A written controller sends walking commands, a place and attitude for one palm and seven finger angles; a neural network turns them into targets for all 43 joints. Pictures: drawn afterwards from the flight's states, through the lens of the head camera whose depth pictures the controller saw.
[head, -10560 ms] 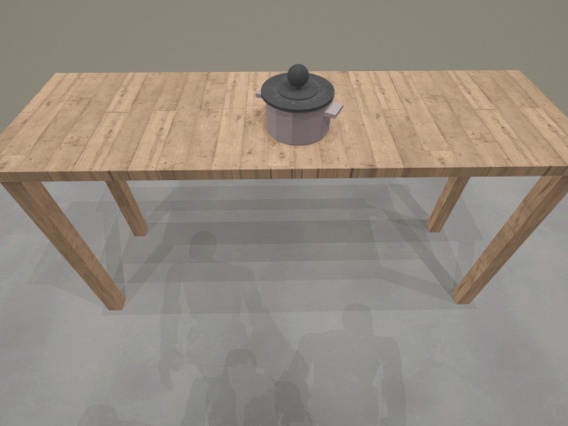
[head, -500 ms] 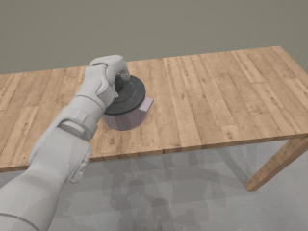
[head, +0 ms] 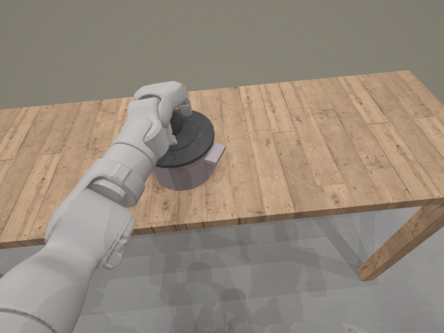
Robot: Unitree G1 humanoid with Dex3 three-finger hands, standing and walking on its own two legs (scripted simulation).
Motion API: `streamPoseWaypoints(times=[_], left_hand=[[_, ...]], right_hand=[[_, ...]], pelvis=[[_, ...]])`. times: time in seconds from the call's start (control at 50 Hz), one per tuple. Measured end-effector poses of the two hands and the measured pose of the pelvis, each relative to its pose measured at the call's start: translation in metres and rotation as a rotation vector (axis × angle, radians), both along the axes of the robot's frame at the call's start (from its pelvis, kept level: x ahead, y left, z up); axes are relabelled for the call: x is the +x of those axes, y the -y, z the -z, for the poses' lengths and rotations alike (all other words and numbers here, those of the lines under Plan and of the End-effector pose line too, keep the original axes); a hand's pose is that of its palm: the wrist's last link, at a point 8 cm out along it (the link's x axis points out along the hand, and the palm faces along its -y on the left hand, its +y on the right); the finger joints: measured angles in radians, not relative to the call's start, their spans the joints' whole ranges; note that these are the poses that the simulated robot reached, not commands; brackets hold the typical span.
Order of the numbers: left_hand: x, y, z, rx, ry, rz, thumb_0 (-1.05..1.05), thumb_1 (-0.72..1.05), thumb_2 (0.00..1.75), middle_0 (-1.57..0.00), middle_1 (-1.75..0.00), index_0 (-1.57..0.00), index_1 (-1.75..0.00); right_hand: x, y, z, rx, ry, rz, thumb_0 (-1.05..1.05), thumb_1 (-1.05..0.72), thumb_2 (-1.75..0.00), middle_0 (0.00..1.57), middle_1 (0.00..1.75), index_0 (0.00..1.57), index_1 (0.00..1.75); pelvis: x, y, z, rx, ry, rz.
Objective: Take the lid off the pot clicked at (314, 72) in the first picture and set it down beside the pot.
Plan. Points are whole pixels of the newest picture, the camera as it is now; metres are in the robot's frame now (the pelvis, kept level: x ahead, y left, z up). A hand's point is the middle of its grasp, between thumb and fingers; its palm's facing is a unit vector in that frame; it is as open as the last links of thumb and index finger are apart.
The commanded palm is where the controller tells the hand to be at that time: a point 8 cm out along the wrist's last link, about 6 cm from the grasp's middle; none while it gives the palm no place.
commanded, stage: close the fingers and squeeze the knob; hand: left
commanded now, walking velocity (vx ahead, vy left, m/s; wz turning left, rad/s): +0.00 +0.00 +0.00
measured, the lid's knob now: (171, 123) +0.50 +0.09 +0.10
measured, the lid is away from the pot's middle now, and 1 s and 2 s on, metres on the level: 0.00 0.01 0.01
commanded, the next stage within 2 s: lift the lid straight up in 1.36 s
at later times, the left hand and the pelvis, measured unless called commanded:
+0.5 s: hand (166, 125) +0.46 +0.09 +0.13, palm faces -0.34 -0.10 -0.93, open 8.3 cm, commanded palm +0.47 +0.11 +0.19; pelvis -0.01 +0.00 +0.00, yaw +0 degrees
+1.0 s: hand (166, 125) +0.47 +0.10 +0.13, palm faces -0.34 -0.11 -0.93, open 7.8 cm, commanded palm +0.46 +0.11 +0.19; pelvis +0.00 +0.00 +0.00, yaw +0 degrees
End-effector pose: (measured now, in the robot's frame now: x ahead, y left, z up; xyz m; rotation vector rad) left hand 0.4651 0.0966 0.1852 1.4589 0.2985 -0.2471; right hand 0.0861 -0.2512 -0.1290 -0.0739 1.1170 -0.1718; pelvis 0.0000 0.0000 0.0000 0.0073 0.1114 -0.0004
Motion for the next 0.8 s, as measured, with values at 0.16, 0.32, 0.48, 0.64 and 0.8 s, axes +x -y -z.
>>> streamPoseWaypoints(times=[0.16,0.32,0.48,0.64,0.8], left_hand=[[-0.005,-0.001,0.0,0.006,-0.01,-0.015,0.0,-0.08,1.09,-0.58,-0.69,-0.58,-0.69],[-0.004,-0.002,-0.001,0.003,-0.011,-0.014,0.0,0.01,1.05,-0.58,-0.84,-0.58,-0.83],[-0.002,-0.003,-0.001,0.0,0.001,-0.011,0.0,0.11,1.0,-0.6,-0.92,-0.59,-0.92],[0.0,-0.004,-0.001,-0.008,-0.003,-0.014,0.0,0.18,0.92,-0.62,-0.97,-0.61,-0.95],[0.0,-0.005,-0.001,-0.016,0.0,-0.009,0.0,0.22,0.81,-0.63,-0.97,-0.62,-0.95]], right_hand=[[0.001,0.0,-0.001,-0.005,0.009,-0.006,0.01,-0.91,-0.9,0.2,0.3,0.2,0.3],[-0.015,0.006,-0.001,-0.024,-0.014,0.014,0.01,-0.91,-0.9,0.2,0.3,0.2,0.3],[-0.03,0.011,0.001,-0.031,-0.051,0.033,0.01,-0.91,-0.9,0.2,0.3,0.2,0.3],[-0.03,0.01,0.001,-0.029,-0.05,0.039,0.01,-0.91,-0.9,0.2,0.3,0.2,0.3],[-0.017,0.007,-0.001,-0.023,-0.023,0.03,0.01,-0.91,-0.9,0.2,0.3,0.2,0.3]], pelvis=[[-0.004,0.002,0.0,0.0,0.006,-0.004],[-0.007,0.003,0.0,-0.001,0.006,-0.001],[-0.006,0.002,0.0,-0.002,0.006,0.006],[-0.004,0.001,0.0,-0.001,0.005,0.01],[-0.002,0.001,0.0,-0.001,0.006,0.012]])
